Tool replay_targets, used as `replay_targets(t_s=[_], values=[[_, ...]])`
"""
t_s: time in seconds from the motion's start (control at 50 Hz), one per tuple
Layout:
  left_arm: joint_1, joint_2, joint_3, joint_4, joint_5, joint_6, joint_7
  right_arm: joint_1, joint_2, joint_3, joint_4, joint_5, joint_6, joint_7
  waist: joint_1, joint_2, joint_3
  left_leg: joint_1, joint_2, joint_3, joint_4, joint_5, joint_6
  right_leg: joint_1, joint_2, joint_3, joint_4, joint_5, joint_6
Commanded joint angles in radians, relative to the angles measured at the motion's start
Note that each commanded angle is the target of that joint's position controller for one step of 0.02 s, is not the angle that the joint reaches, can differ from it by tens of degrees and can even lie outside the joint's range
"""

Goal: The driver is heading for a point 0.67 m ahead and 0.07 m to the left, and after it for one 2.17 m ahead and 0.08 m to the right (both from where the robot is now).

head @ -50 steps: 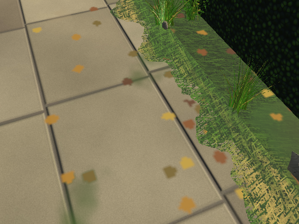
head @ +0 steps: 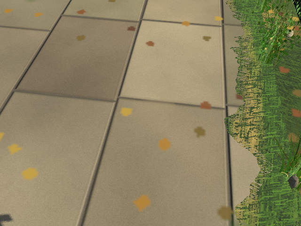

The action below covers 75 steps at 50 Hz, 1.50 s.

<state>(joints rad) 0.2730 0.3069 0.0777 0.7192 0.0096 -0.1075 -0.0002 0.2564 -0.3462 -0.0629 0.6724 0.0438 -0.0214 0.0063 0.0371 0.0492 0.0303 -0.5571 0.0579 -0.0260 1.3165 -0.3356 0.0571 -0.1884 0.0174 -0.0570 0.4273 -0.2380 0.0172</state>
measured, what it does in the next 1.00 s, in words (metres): walks ahead: left foot, then right foot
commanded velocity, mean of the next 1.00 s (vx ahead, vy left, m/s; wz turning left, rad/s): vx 1.00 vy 0.00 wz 0.26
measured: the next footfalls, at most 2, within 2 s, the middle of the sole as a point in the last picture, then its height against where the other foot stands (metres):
left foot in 0.28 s outside the picture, level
right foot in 0.74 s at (141, 140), level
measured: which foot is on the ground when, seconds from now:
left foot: up 0.00-0.26, down 0.28-0.76, up 0.78-1.00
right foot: down 0.00-0.28, up 0.30-0.72, down 0.74-1.00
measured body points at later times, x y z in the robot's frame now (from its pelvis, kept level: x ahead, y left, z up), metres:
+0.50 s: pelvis +0.44 +0.08 +0.00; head +0.45 +0.09 +0.45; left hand +0.54 +0.39 -0.06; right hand +0.59 -0.16 -0.11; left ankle +0.41 +0.12 -0.73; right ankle +0.62 -0.07 -0.65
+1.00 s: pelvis +0.92 +0.16 +0.01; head +0.94 +0.15 +0.46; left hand +0.84 +0.41 -0.11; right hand +1.20 -0.01 -0.05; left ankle +1.01 +0.38 -0.66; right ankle +0.89 +0.10 -0.74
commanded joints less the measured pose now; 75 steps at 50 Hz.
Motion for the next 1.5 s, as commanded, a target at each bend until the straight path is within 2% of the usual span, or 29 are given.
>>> replay_targets(t_s=[0.02, 0.14, 0.2, 0.26, 0.28, 0.3, 0.32, 0.34, 0.38, 0.44, 0.52, 0.64, 0.7, 0.74, 0.76, 0.78, 0.8, 0.84, 0.92, 1.04, 1.14, 1.2, 1.22, 1.24, 1.26, 1.3, 1.34, 1.38, 1.5], values=[[-0.032, 0.028, 0.002, -0.015, -0.018, -0.014, -0.007, -0.043, 0.050, 0.022, -0.124, 0.005, 0.010, 0.017, -0.034, -0.123, 0.047, -0.263, 0.137, -0.082, -0.015, 0.031, -0.006, 0.095, -0.298, 0.236, -0.240, 0.102, -0.172], [-0.021, 0.145, 0.022, 0.016, -0.007, -0.023, 0.006, -0.216, 0.007, 0.024, -0.161, -0.016, -0.013, 0.055, -0.009, -0.015, 0.127, -0.145, 0.075, 0.054, -0.408, 0.439, 0.008, 0.059, -0.212, -0.097, -0.329, 0.316, -0.101], [0.034, 0.230, 0.035, 0.029, -0.007, -0.005, 0.011, -0.245, -0.040, 0.006, -0.177, -0.007, -0.023, 0.075, -0.032, -0.089, 0.087, -0.002, -0.044, 0.182, -0.528, 0.389, 0.059, 0.198, -0.226, -0.169, -0.205, 0.953, -0.068], [-0.009, 0.284, 0.048, -0.001, -0.010, 0.030, 0.019, 0.176, -0.190, -0.076, -0.082, 0.006, -0.002, 0.062, -0.282, -0.170, -0.148, 0.522, -0.148, 0.190, -0.532, 0.237, 0.144, 0.123, -0.258, -0.153, 0.378, 1.388, -0.070], [-0.015, 0.214, 0.028, -0.025, -0.026, 0.013, 0.021, 0.319, -0.235, -0.102, -0.027, 0.014, 0.013, 0.042, -0.324, -0.007, -0.173, 0.837, -0.114, 0.044, -0.656, 0.306, 0.198, -0.156, -0.130, -0.155, 0.781, 0.769, -0.022], [0.172, 0.029, -0.034, -0.077, 0.003, -0.024, -0.003, 0.187, -0.300, -0.087, -0.069, -0.006, 0.004, 0.036, -0.075, 0.338, -0.261, 1.072, 0.123, -0.543, -0.748, 0.018, 0.395, -0.574, 0.039, 0.008, 1.198, -0.337, 0.018], [0.045, 0.134, -0.030, -0.119, -0.031, -0.066, -0.013, 0.215, -0.219, -0.076, -0.116, -0.025, -0.013, 0.031, -0.177, 0.179, -0.450, 1.089, 0.207, -0.878, -0.991, -0.410, 0.428, -0.640, 0.032, 0.213, 1.200, -0.252, -0.029], [-0.106, 0.170, -0.019, -0.156, -0.061, -0.080, -0.009, 0.216, -0.185, -0.069, -0.097, -0.035, -0.034, 0.030, -0.186, 0.045, -0.251, 0.935, 0.192, -0.865, -1.089, -0.428, 0.348, -0.697, -0.003, 0.205, 1.107, -0.178, -0.053], [-0.107, 0.114, -0.033, -0.142, -0.023, -0.080, 0.006, 0.097, -0.151, -0.055, -0.092, -0.039, -0.063, 0.033, -0.058, -0.125, -0.078, 0.583, 0.131, -0.699, -1.073, -0.169, 0.306, -0.564, -0.069, 0.217, 0.912, -0.105, -0.048], [-0.024, 0.114, -0.023, -0.100, -0.007, -0.030, -0.002, -0.002, -0.067, -0.027, -0.094, -0.039, -0.064, 0.015, 0.031, -0.067, 0.003, 0.305, 0.043, -0.466, -1.097, -0.009, 0.289, -0.424, -0.128, 0.203, 0.733, -0.088, 0.004], [-0.211, 0.009, -0.068, -0.148, 0.015, -0.016, -0.015, 0.042, -0.038, -0.011, -0.037, -0.033, -0.072, -0.016, -0.063, -0.024, 0.078, 0.094, -0.044, -0.172, -1.119, 0.158, 0.210, -0.295, -0.138, 0.080, 0.377, 0.372, 0.040], [-0.353, 0.067, -0.050, -0.176, -0.049, -0.018, -0.040, 0.162, -0.099, -0.023, 0.056, -0.028, -0.081, 0.000, -0.153, -0.007, 0.131, 0.493, 0.108, -0.100, -1.179, 0.257, 0.155, -0.414, -0.108, 0.067, 0.103, 0.458, -0.042], [-0.187, 0.134, -0.011, -0.154, -0.056, -0.006, -0.052, 0.100, -0.140, -0.031, 0.057, -0.075, -0.053, -0.002, -0.035, 0.043, -0.012, 0.712, 0.134, -0.021, -0.982, 0.953, 0.090, -0.318, -0.004, -0.013, 0.171, 0.254, -0.105], [0.211, 0.194, 0.027, -0.066, -0.056, 0.024, -0.037, 0.011, -0.153, -0.029, 0.034, -0.094, -0.033, -0.014, 0.182, 0.037, -0.200, 0.545, 0.101, 0.049, -0.459, 1.231, 0.044, 0.126, 0.033, -0.020, 0.224, 0.177, -0.145], [0.293, 0.271, 0.040, -0.036, -0.038, 0.022, -0.034, 0.156, -0.016, 0.004, 0.005, -0.089, -0.050, -0.009, 0.090, -0.291, -0.317, 0.125, -0.040, 0.027, 0.002, 0.502, -0.021, 0.519, -0.121, 0.369, 0.202, -0.136, -0.288], [0.294, 0.239, 0.034, -0.031, -0.037, 0.017, -0.047, 0.231, 0.026, 0.037, 0.007, -0.046, -0.088, 0.015, 0.039, -0.463, -0.408, -0.118, -0.169, -0.080, 0.168, -0.111, -0.036, 0.650, -0.271, 0.950, -0.121, -0.536, -0.404], [0.246, 0.159, 0.021, -0.051, -0.023, 0.015, -0.040, 0.091, -0.071, 0.019, -0.023, -0.010, -0.113, 0.021, 0.077, -0.298, -0.284, -0.209, -0.111, -0.137, 0.163, -0.045, 0.006, 0.589, -0.282, 0.997, -0.210, -0.618, -0.338], [0.171, 0.149, 0.016, -0.061, -0.006, 0.006, -0.048, -0.114, -0.064, 0.027, -0.077, -0.032, -0.142, 0.014, 0.049, -0.015, -0.096, -0.163, -0.054, -0.127, -0.010, 0.026, 0.031, 0.293, -0.216, 0.788, -0.198, -0.319, -0.296], [0.092, 0.098, -0.002, -0.067, -0.030, 0.006, -0.037, -0.100, -0.048, 0.020, -0.073, -0.062, -0.128, 0.004, -0.052, -0.060, 0.002, -0.087, -0.007, -0.129, -0.243, 0.045, -0.028, 0.075, -0.109, 0.593, -0.232, -0.057, -0.327], [0.171, 0.113, 0.005, -0.014, -0.043, 0.022, 0.005, -0.375, 0.025, 0.038, -0.174, -0.068, -0.135, 0.009, 0.046, -0.111, 0.096, 0.109, -0.082, -0.042, -0.701, 0.472, -0.108, -0.214, -0.017, 0.459, -0.269, 0.088, -0.253], [0.214, 0.094, 0.013, 0.043, -0.063, 0.036, 0.018, -0.421, -0.045, -0.004, -0.212, -0.018, -0.146, 0.001, 0.039, -0.149, 0.053, 0.234, -0.105, -0.092, -0.889, 0.460, -0.100, -0.003, -0.046, 0.534, -0.143, 0.233, -0.186], [0.101, 0.115, 0.017, -0.006, -0.006, 0.060, 0.009, 0.051, -0.134, -0.054, -0.144, 0.003, -0.134, -0.030, -0.225, -0.189, -0.297, 0.771, 0.015, -0.126, -0.746, 0.242, -0.026, -0.039, -0.021, 0.473, 0.399, 0.571, -0.112], [0.277, -0.054, -0.028, -0.029, -0.014, 0.054, 0.002, 0.196, -0.205, -0.062, -0.107, -0.037, -0.125, -0.028, -0.138, 0.193, -0.508, 1.201, 0.307, -0.579, -0.779, -0.047, 0.135, -0.393, 0.114, 0.360, 0.807, -0.138, -0.072], [0.302, -0.018, -0.055, -0.055, -0.074, 0.052, 0.006, 0.211, -0.179, -0.060, -0.077, -0.029, -0.123, -0.002, -0.132, 0.443, -0.587, 1.240, 0.414, -0.952, -0.942, -0.444, 0.192, -0.573, 0.038, 0.287, 1.015, -0.292, -0.067], [0.172, 0.068, -0.035, -0.047, -0.078, 0.057, 0.015, 0.145, -0.078, -0.046, -0.103, -0.031, -0.111, -0.011, -0.178, 0.286, -0.384, 1.092, 0.331, -0.806, -0.995, -0.478, 0.139, -0.656, -0.021, 0.243, 1.034, -0.198, -0.067], [-0.028, 0.101, -0.021, -0.088, -0.028, 0.053, 0.006, 0.088, -0.053, -0.035, -0.057, -0.057, -0.092, -0.015, -0.170, -0.017, -0.112, 0.773, 0.249, -0.476, -1.018, -0.060, 0.084, -0.637, -0.083, 0.178, 0.959, -0.107, -0.069], [-0.058, 0.050, -0.018, -0.123, -0.042, 0.065, -0.009, 0.044, -0.011, -0.019, -0.017, -0.077, -0.092, -0.012, -0.097, 0.009, -0.007, 0.586, 0.202, -0.301, -1.055, 0.179, 0.081, -0.575, -0.137, 0.173, 0.899, -0.091, -0.072], [-0.062, 0.021, -0.024, -0.153, -0.059, 0.092, -0.012, -0.038, 0.029, -0.011, 0.003, -0.049, -0.094, -0.006, -0.041, 0.038, 0.046, 0.467, 0.215, -0.183, -1.066, 0.470, 0.101, -0.571, -0.180, 0.163, 0.848, -0.150, -0.050], [-0.088, 0.059, -0.015, -0.152, -0.018, 0.080, -0.062, -0.149, -0.127, -0.049, 0.018, -0.024, -0.095, -0.033, -0.005, 0.001, 0.002, 0.331, 0.100, 0.171, -1.072, 0.706, 0.020, -0.219, -0.067, 0.008, 0.311, 0.359, -0.035]])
